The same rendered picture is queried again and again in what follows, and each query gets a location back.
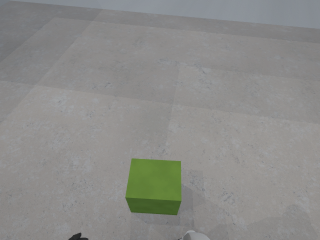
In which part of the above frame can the right robot shin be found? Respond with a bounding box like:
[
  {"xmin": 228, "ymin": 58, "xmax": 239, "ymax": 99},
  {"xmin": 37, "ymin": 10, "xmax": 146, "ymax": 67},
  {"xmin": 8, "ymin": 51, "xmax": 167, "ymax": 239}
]
[{"xmin": 183, "ymin": 230, "xmax": 195, "ymax": 237}]

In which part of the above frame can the carton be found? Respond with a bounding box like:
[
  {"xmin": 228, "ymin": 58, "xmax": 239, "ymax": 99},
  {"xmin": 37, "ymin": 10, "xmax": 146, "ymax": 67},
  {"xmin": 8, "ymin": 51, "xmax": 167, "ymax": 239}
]
[{"xmin": 125, "ymin": 158, "xmax": 182, "ymax": 215}]

